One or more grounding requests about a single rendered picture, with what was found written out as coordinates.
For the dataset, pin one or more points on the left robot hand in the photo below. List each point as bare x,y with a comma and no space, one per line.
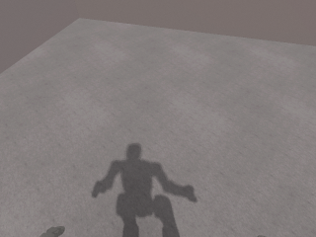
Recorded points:
53,231

